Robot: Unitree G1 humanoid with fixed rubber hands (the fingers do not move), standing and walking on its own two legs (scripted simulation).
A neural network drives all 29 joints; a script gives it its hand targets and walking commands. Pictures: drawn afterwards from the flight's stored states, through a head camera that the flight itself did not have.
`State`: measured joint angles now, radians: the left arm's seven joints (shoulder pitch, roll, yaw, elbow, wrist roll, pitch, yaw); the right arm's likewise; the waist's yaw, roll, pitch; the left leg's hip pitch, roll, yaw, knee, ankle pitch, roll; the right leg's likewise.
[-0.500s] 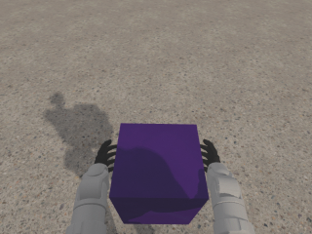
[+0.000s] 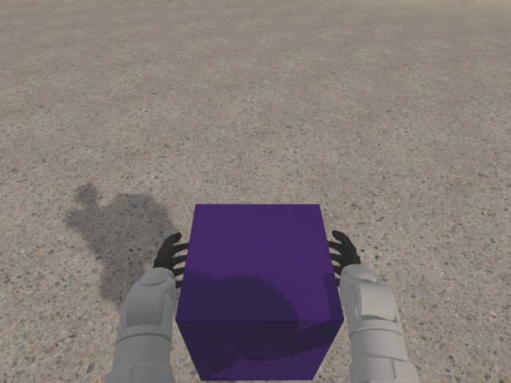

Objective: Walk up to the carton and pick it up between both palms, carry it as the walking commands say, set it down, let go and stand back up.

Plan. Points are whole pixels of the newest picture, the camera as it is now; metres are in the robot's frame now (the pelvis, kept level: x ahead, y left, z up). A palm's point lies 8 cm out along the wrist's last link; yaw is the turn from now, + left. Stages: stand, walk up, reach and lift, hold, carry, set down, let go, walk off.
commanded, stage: reach and lift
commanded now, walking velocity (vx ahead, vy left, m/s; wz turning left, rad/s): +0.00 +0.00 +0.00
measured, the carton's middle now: (257, 297) +0.29 +0.00 -0.02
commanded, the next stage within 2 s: hold in 0.76 s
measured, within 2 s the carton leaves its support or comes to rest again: neither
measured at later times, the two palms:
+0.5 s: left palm (166, 275) +0.29 +0.15 +0.04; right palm (350, 277) +0.29 -0.15 +0.04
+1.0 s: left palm (166, 281) +0.27 +0.15 +0.04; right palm (353, 283) +0.28 -0.15 +0.04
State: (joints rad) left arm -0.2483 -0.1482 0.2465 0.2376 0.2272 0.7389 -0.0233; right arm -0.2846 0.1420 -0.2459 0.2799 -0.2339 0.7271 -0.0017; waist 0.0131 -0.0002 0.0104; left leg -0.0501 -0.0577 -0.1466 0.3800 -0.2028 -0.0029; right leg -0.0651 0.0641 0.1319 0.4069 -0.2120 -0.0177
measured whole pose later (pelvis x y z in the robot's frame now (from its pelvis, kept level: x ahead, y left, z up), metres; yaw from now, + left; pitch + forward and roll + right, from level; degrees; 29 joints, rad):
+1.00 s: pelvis +0.00 +0.00 +0.00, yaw +0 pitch -7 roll +0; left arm -0.19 -0.14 0.18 0.16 0.22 0.76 -0.02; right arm -0.20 0.14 -0.20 0.17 -0.23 0.76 0.00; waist 0.00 0.00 0.02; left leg -0.05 -0.05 -0.13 0.38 -0.20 0.00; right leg -0.07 0.06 0.13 0.40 -0.21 -0.01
